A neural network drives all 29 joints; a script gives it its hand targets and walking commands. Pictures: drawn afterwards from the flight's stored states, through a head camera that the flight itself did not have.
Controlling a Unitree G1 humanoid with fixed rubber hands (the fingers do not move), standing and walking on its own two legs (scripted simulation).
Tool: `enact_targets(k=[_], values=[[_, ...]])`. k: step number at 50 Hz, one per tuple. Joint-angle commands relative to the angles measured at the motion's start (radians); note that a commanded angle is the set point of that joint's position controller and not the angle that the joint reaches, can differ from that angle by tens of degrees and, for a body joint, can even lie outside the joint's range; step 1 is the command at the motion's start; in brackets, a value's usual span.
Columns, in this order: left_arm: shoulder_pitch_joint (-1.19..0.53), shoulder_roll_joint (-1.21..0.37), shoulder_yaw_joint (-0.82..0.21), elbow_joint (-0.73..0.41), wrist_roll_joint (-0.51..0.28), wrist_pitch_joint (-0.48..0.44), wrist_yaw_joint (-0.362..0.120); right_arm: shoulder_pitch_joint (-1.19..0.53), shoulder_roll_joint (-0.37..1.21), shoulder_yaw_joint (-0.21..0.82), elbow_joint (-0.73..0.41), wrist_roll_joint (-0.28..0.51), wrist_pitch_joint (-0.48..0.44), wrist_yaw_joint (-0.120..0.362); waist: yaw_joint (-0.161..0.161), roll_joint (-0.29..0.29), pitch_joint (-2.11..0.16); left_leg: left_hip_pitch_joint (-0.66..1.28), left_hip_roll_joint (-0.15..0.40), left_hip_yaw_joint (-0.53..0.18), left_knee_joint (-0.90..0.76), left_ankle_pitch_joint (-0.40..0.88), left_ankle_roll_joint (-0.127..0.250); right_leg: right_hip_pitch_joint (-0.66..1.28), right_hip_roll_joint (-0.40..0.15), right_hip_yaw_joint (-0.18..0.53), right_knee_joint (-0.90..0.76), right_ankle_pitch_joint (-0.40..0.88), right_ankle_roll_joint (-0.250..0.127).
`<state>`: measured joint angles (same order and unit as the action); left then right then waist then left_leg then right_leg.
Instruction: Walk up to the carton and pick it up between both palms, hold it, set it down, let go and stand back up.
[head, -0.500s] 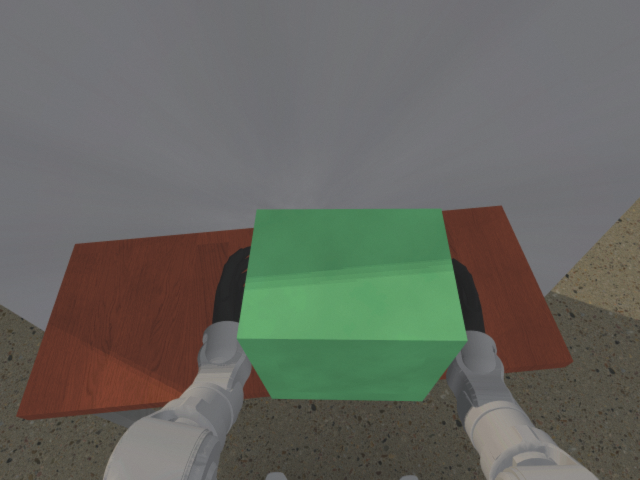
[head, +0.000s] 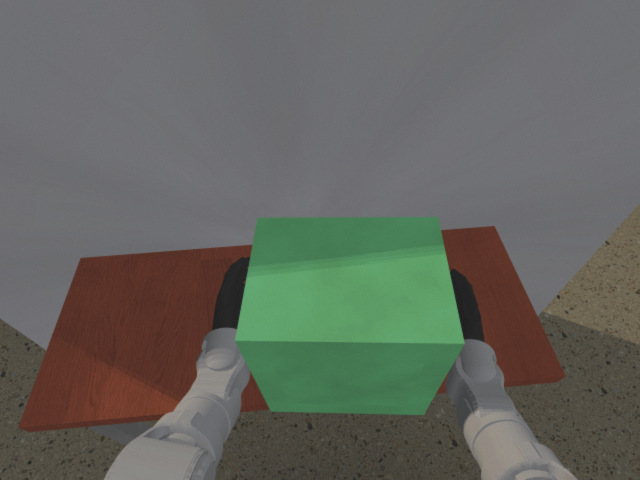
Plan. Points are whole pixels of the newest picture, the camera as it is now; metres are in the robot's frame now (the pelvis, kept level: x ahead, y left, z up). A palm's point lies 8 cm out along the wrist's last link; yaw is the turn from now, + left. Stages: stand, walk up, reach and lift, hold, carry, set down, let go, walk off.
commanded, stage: reach and lift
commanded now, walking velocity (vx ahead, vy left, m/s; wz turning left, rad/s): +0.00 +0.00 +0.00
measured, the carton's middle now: (346, 323) +0.33 -0.03 -0.02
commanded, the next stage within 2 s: none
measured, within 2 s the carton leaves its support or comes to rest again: neither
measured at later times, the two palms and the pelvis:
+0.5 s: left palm (227, 308) +0.35 +0.12 +0.01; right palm (471, 316) +0.31 -0.19 +0.01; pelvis +0.01 +0.00 +0.02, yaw +0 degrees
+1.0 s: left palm (216, 286) +0.35 +0.13 +0.06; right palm (479, 294) +0.32 -0.19 +0.06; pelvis +0.01 -0.01 +0.03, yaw -1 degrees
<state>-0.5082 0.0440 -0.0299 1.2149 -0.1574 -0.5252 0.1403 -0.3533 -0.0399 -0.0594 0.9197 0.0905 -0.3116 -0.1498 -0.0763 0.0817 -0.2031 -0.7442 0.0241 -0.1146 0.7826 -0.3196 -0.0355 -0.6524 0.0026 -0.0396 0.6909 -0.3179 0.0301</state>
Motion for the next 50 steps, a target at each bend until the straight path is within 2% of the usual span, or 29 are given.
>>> enact_targets(k=[1, 2, 4, 5, 6, 10, 14, 17, 19, 21, 24, 25, 26, 27, 29, 30, 32, 33, 35, 36, 37, 38, 39, 40, 42, 43, 48, 49, 50], values=[[-0.585, -0.93, -0.433, -0.307, 0.146, -0.071, -0.121, -0.608, 0.861, 0.507, -0.3, -0.081, -0.043, 0.181, -0.038, -0.007, -0.533, 0.398, -0.048, 0.004, -0.074, 0.305, -0.045, 0.151, 0.05, -0.007, -0.105, 0.277, -0.024], [-0.556, -0.907, -0.406, -0.299, 0.168, -0.064, -0.119, -0.596, 0.845, 0.504, -0.295, -0.078, -0.039, 0.184, -0.021, -0.006, -0.49, 0.383, -0.049, 0.005, -0.088, 0.309, -0.046, 0.141, 0.052, -0.014, -0.109, 0.259, -0.024], [-0.597, -0.936, -0.443, -0.323, 0.142, -0.062, -0.114, -0.611, 0.856, 0.499, -0.313, -0.077, -0.029, 0.189, -0.04, 0.009, -0.515, 0.417, -0.049, 0.002, -0.092, 0.287, -0.047, 0.147, 0.053, -0.012, -0.128, 0.25, -0.027], [-0.573, -0.922, -0.438, -0.342, 0.161, -0.062, -0.108, -0.578, 0.853, 0.512, -0.289, -0.069, -0.02, 0.19, -0.033, 0.016, -0.506, 0.42, -0.046, 0.001, -0.095, 0.317, -0.046, 0.161, 0.053, -0.01, -0.125, 0.27, -0.032], [-0.564, -0.917, -0.434, -0.32, 0.152, -0.055, -0.112, -0.6, 0.838, 0.507, -0.318, -0.072, -0.015, 0.194, -0.031, -0.008, -0.499, 0.42, -0.041, -0.003, -0.104, 0.312, -0.047, 0.17, 0.054, -0.009, -0.13, 0.262, -0.028], [-0.577, -0.914, -0.467, -0.394, 0.137, -0.043, -0.108, -0.6, 0.848, 0.519, -0.366, -0.049, -0.006, 0.201, -0.021, 0.012, -0.537, 0.433, -0.047, 0.007, -0.115, 0.323, -0.042, 0.181, 0.059, -0.002, -0.144, 0.277, -0.027], [-0.517, -0.908, -0.446, -0.371, 0.149, -0.018, -0.112, -0.557, 0.825, 0.529, -0.351, -0.042, 0.021, 0.198, -0.023, -0.014, -0.458, 0.442, -0.045, 0.001, -0.149, 0.313, -0.035, 0.213, 0.059, 0.001, -0.172, 0.275, -0.029], [-0.518, -0.89, -0.46, -0.409, 0.14, -0.015, -0.115, -0.547, 0.836, 0.557, -0.397, -0.027, 0.026, 0.195, -0.01, -0.02, -0.484, 0.453, -0.049, 0.004, -0.153, 0.356, -0.029, 0.244, 0.055, 0.012, -0.169, 0.312, -0.025], [-0.496, -0.901, -0.499, -0.483, 0.128, -0.012, -0.115, -0.512, 0.854, 0.587, -0.439, -0.026, 0.024, 0.191, -0.022, -0.016, -0.51, 0.493, -0.051, 0.01, -0.155, 0.434, -0.031, 0.281, 0.062, 0.011, -0.183, 0.387, -0.024], [-0.469, -0.875, -0.483, -0.482, 0.133, 0.004, -0.116, -0.475, 0.835, 0.592, -0.403, -0.01, 0.042, 0.188, -0.018, -0.016, -0.444, 0.49, -0.043, 0.0, -0.174, 0.447, -0.035, 0.296, 0.056, 0.025, -0.197, 0.379, -0.025], [-0.473, -0.879, -0.516, -0.538, 0.114, 0.016, -0.122, -0.474, 0.838, 0.611, -0.48, -0.009, 0.046, 0.184, -0.028, -0.016, -0.466, 0.499, -0.051, -0.001, -0.189, 0.443, -0.032, 0.324, 0.053, 0.023, -0.209, 0.397, -0.025], [-0.446, -0.875, -0.53, -0.557, 0.103, 0.024, -0.124, -0.483, 0.849, 0.644, -0.514, 0.008, 0.048, 0.18, -0.017, -0.041, -0.474, 0.504, -0.053, 0.003, -0.189, 0.474, -0.021, 0.345, 0.052, 0.03, -0.211, 0.424, -0.023], [-0.449, -0.857, -0.527, -0.581, 0.112, 0.035, -0.123, -0.45, 0.835, 0.635, -0.498, 0.003, 0.053, 0.177, -0.032, -0.031, -0.454, 0.518, -0.052, -0.002, -0.204, 0.473, -0.034, 0.349, 0.051, 0.03, -0.226, 0.429, -0.024], [-0.418, -0.856, -0.501, -0.532, 0.121, 0.048, -0.131, -0.461, 0.817, 0.632, -0.507, -0.004, 0.061, 0.175, -0.018, -0.052, -0.424, 0.508, -0.055, 0.002, -0.215, 0.446, -0.026, 0.351, 0.048, 0.038, -0.237, 0.405, -0.019], [-0.436, -0.84, -0.523, -0.602, 0.11, 0.064, -0.132, -0.424, 0.837, 0.648, -0.499, 0.012, 0.075, 0.169, -0.016, -0.04, -0.415, 0.506, -0.062, 0.011, -0.233, 0.429, -0.016, 0.372, 0.044, 0.045, -0.25, 0.408, -0.02], [-0.435, -0.825, -0.507, -0.614, 0.108, 0.073, -0.133, -0.457, 0.83, 0.652, -0.56, 0.008, 0.076, 0.166, -0.001, -0.059, -0.433, 0.489, -0.063, 0.013, -0.239, 0.434, -0.01, 0.381, 0.041, 0.051, -0.252, 0.416, -0.017], [-0.416, -0.823, -0.501, -0.605, 0.122, 0.093, -0.139, -0.417, 0.834, 0.659, -0.54, 0.007, 0.093, 0.16, -0.003, -0.068, -0.398, 0.497, -0.064, 0.009, -0.244, 0.436, -0.012, 0.403, 0.036, 0.063, -0.268, 0.435, -0.01], [-0.431, -0.827, -0.514, -0.646, 0.116, 0.101, -0.138, -0.423, 0.836, 0.658, -0.548, 0.016, 0.098, 0.158, -0.009, -0.051, -0.413, 0.518, -0.067, 0.011, -0.248, 0.44, -0.007, 0.406, 0.04, 0.054, -0.268, 0.448, -0.016], [-0.396, -0.835, -0.524, -0.64, 0.121, 0.12, -0.147, -0.42, 0.837, 0.665, -0.567, 0.015, 0.101, 0.153, -0.007, -0.081, -0.408, 0.527, -0.065, 0.012, -0.261, 0.442, -0.004, 0.425, 0.042, 0.052, -0.281, 0.443, -0.014], [-0.377, -0.841, -0.556, -0.671, 0.102, 0.125, -0.146, -0.435, 0.85, 0.695, -0.634, 0.033, 0.092, 0.15, -0.003, -0.07, -0.451, 0.548, -0.063, 0.007, -0.248, 0.481, -0.002, 0.438, 0.041, 0.059, -0.276, 0.499, -0.018], [-0.364, -0.834, -0.567, -0.691, 0.102, 0.145, -0.141, -0.448, 0.819, 0.696, -0.665, 0.037, 0.092, 0.143, -0.02, -0.051, -0.459, 0.554, -0.066, 0.003, -0.251, 0.506, -0.007, 0.442, 0.046, 0.049, -0.275, 0.525, -0.022], [-0.368, -0.822, -0.559, -0.677, 0.11, 0.149, -0.147, -0.417, 0.828, 0.693, -0.62, 0.038, 0.109, 0.145, -0.011, -0.063, -0.413, 0.556, -0.067, 0.009, -0.264, 0.483, -0.01, 0.429, 0.045, 0.054, -0.292, 0.48, -0.019], [-0.414, -0.805, -0.535, -0.72, 0.115, 0.167, -0.138, -0.47, 0.809, 0.688, -0.646, 0.034, 0.116, 0.146, 0.006, -0.043, -0.429, 0.555, -0.07, 0.015, -0.272, 0.471, -0.006, 0.423, 0.046, 0.055, -0.297, 0.456, -0.021], [-0.393, -0.808, -0.54, -0.697, 0.115, 0.174, -0.144, -0.436, 0.801, 0.67, -0.623, 0.03, 0.128, 0.148, -0.01, -0.057, -0.393, 0.563, -0.066, 0.008, -0.288, 0.434, -0.008, 0.415, 0.044, 0.054, -0.308, 0.406, -0.021], [-0.381, -0.828, -0.565, -0.699, 0.114, 0.19, -0.151, -0.438, 0.808, 0.685, -0.631, 0.044, 0.133, 0.143, 0.0, -0.075, -0.389, 0.581, -0.068, 0.013, -0.284, 0.453, 0.002, 0.445, 0.05, 0.051, -0.316, 0.43, -0.021], [-0.388, -0.826, -0.57, -0.738, 0.1, 0.204, -0.149, -0.474, 0.8, 0.685, -0.686, 0.057, 0.132, 0.136, 0.0, -0.067, -0.415, 0.592, -0.072, 0.024, -0.285, 0.474, 0.008, 0.452, 0.052, 0.053, -0.311, 0.463, -0.023], [-0.396, -0.8, -0.535, -0.752, 0.143, 0.288, -0.146, -0.516, 0.77, 0.67, -0.658, 0.064, 0.175, 0.139, 0.021, -0.062, -0.341, 0.625, -0.064, 0.025, -0.324, 0.448, 0.002, 0.452, 0.05, 0.051, -0.348, 0.38, -0.032], [-0.373, -0.809, -0.538, -0.762, 0.145, 0.307, -0.143, -0.558, 0.745, 0.658, -0.69, 0.063, 0.172, 0.138, 0.029, -0.072, -0.361, 0.636, -0.055, 0.026, -0.327, 0.449, 0.001, 0.46, 0.054, 0.049, -0.343, 0.386, -0.034], [-0.394, -0.815, -0.543, -0.803, 0.141, 0.319, -0.141, -0.571, 0.742, 0.656, -0.713, 0.075, 0.176, 0.138, 0.021, -0.064, -0.376, 0.656, -0.052, 0.024, -0.334, 0.466, -0.003, 0.467, 0.06, 0.044, -0.347, 0.388, -0.036]])
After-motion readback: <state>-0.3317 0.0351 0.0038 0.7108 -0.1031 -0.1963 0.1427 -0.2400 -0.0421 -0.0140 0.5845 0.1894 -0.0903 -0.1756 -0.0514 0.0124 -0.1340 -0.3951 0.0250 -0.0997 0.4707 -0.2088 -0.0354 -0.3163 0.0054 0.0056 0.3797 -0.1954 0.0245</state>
